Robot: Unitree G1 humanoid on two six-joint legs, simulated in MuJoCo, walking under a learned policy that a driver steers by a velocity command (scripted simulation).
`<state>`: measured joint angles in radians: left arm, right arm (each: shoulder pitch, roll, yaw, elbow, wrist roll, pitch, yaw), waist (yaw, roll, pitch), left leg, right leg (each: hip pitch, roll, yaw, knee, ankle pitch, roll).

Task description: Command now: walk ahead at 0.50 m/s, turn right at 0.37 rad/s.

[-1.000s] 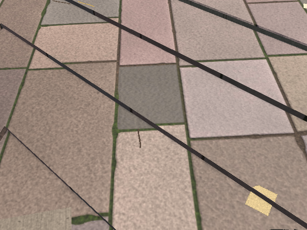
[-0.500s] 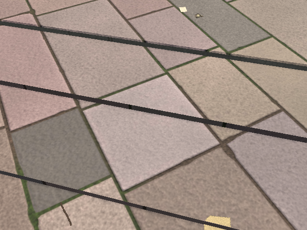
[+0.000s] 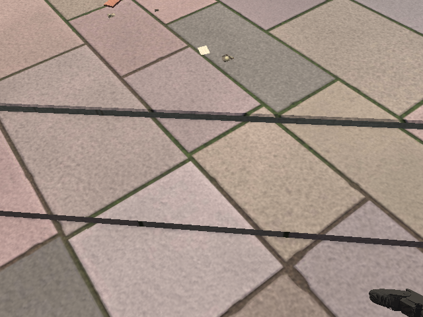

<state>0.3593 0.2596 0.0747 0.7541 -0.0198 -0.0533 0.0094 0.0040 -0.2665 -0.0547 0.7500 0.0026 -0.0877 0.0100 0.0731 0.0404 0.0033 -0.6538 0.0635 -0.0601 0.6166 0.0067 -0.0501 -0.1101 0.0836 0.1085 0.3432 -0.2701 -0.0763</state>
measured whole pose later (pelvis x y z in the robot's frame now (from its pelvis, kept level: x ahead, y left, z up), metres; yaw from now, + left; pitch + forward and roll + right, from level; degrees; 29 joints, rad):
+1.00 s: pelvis +0.44 +0.06 +0.03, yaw +10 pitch +1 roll +0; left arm 0.05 0.26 0.04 0.67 -0.01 -0.13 -0.02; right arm 0.45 -0.25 -0.07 0.81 0.02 -0.05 0.03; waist -0.07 -0.03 0.01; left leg -0.19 -0.06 0.02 0.51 -0.34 0.08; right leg -0.51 -0.04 0.04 1.20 -0.35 -0.01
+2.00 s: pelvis +0.92 +0.31 +0.08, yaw +41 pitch +2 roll -1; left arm 0.03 0.28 0.04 0.73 -0.01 -0.08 -0.04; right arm 0.39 -0.26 -0.04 0.72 0.01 -0.06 -0.01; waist -0.07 -0.05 0.02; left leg -0.03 -0.08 -0.04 0.25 -0.24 0.09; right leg -0.68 -0.08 0.02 0.69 0.04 0.02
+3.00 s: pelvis +1.14 +0.46 +0.08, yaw +42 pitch +0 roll -1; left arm 0.13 0.25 0.06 1.02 -0.02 -0.04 0.02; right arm 0.29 -0.26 -0.06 1.04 0.01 -0.02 -0.02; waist -0.03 0.02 -0.01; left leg -0.09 0.02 -0.03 0.32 -0.24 0.02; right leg -0.41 -0.05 -0.06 0.77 -0.43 -0.04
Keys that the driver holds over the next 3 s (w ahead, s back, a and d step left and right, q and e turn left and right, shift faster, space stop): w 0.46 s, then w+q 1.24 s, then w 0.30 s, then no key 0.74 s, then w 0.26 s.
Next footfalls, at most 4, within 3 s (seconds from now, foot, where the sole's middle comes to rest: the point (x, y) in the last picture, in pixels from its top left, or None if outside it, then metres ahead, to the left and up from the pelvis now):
0.06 left None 0.25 0.16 -0.74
0.44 right None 0.26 -0.09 -0.73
0.86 left None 0.43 0.13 -0.74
1.20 right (252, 208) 0.83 -0.01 -0.71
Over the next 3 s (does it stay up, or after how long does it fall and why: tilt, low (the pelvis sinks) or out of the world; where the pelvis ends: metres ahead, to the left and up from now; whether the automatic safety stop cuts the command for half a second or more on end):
stays up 1.14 0.46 0.08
